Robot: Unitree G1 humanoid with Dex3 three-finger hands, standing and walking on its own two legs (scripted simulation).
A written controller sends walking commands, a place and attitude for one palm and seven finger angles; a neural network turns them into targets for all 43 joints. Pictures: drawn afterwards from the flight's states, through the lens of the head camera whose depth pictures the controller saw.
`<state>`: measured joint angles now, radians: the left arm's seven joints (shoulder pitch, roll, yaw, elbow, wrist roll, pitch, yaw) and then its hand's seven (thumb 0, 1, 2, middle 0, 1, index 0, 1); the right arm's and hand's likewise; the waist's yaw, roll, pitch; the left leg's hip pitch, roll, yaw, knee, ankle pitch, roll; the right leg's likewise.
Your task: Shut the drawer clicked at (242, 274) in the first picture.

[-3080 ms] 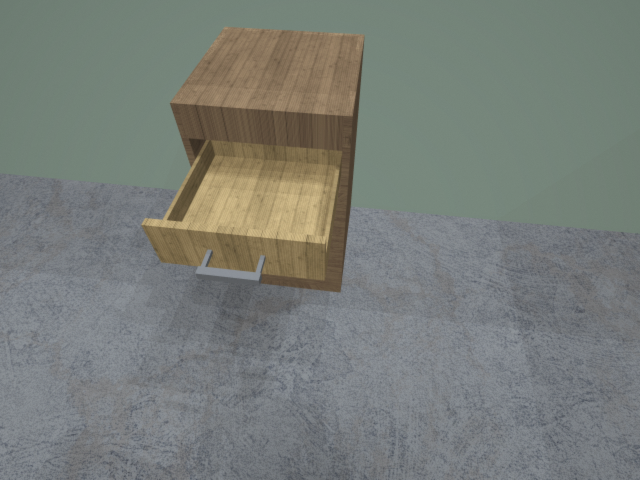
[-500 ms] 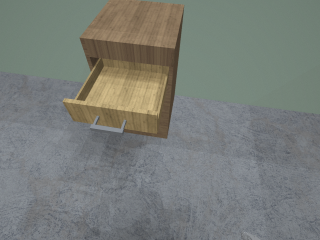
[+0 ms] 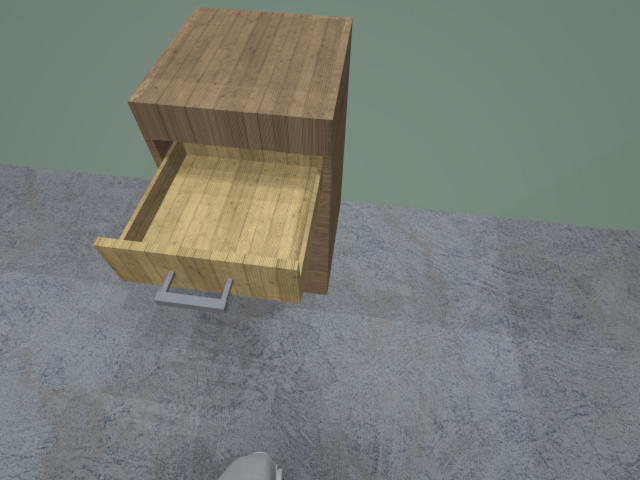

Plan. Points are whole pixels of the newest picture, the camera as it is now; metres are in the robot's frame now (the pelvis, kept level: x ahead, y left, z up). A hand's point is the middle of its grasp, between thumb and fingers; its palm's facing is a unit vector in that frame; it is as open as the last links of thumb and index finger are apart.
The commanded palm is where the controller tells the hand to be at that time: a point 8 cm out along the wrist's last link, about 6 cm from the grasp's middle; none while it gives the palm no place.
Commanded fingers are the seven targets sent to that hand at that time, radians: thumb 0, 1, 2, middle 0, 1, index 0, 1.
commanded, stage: take the last steps up to it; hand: left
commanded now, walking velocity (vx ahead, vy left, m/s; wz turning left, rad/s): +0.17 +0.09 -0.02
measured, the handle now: (195, 291) +0.44 +0.28 -0.19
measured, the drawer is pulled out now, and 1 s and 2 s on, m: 0.30 0.30 0.30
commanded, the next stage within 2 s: come to a stop and stand still in 0.06 s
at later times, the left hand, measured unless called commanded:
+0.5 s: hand (207, 424) +0.20 +0.19 -0.17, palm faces +0.01 -0.97 -0.26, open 7.3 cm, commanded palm none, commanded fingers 0.00 0.90 0.90 -0.20 -0.30 -0.20 -0.30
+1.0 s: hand (200, 468) +0.15 +0.19 -0.18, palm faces -0.02 -0.96 -0.30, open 7.4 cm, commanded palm none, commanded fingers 0.00 0.90 0.90 -0.20 -0.30 -0.20 -0.30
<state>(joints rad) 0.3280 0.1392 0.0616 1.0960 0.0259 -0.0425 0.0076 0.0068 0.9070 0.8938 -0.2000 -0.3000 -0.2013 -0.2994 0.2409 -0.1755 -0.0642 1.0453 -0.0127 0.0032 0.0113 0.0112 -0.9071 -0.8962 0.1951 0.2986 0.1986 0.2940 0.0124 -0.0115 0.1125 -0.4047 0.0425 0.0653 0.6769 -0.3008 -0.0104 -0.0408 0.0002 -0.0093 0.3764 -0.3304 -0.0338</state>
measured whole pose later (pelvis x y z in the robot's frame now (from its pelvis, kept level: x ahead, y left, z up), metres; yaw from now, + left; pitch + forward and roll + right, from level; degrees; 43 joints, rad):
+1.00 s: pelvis +0.10 +0.00 -0.02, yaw -2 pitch -1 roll -1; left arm 0.27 0.16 0.02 0.96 0.03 -0.03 0.06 0.01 0.91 0.89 -0.20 -0.30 -0.20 -0.30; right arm 0.18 -0.21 -0.06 0.92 0.00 0.03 -0.01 0.01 -0.91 -0.90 0.20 0.30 0.20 0.29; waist -0.02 0.08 0.08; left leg -0.41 0.03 0.02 0.84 -0.43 0.01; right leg -0.22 0.04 -0.01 0.64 -0.40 -0.03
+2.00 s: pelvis +0.12 -0.02 +0.00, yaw -3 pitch +0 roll +1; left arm 0.33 0.11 -0.02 1.12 0.02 -0.03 0.05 0.01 0.91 0.89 -0.20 -0.30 -0.20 -0.30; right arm 0.30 -0.13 0.01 1.14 -0.01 -0.02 -0.03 0.02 -0.92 -0.90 0.20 0.30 0.20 0.29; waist 0.00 -0.01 0.00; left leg -0.24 -0.01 0.05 0.47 -0.22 0.02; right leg -0.12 0.03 0.00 0.47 -0.34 -0.03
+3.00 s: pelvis +0.13 +0.05 +0.00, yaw -2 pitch +1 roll +5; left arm 0.31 0.17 0.03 1.00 0.04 -0.01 0.05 0.01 0.91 0.89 -0.20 -0.30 -0.20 -0.30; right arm 0.22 -0.19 -0.04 0.97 -0.01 0.07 0.03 0.01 -0.91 -0.90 0.20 0.30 0.20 0.29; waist 0.03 -0.02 0.03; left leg -0.48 0.01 0.05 0.98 -0.38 -0.05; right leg -0.23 -0.14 -0.10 0.56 -0.35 -0.01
